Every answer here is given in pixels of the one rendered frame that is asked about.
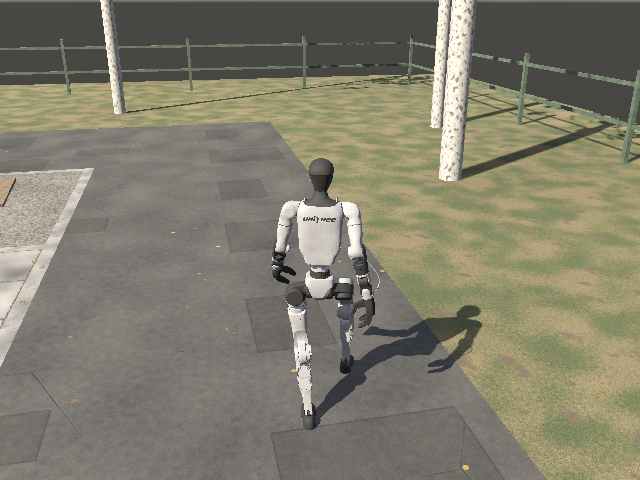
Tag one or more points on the right robot upper arm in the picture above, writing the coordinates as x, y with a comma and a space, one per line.
352, 213

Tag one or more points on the left robot foot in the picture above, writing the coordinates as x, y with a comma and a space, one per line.
309, 420

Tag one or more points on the left robot upper arm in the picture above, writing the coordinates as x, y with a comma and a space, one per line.
288, 212

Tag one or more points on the right robot hand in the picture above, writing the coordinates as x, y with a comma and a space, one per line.
370, 311

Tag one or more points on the left robot thigh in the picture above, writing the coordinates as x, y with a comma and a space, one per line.
297, 310

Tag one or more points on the robot left forearm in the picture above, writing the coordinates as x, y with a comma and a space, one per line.
277, 259

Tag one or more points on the robot right forearm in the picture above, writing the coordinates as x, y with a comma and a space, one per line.
363, 276

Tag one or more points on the left robot hand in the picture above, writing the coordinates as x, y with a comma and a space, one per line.
286, 269

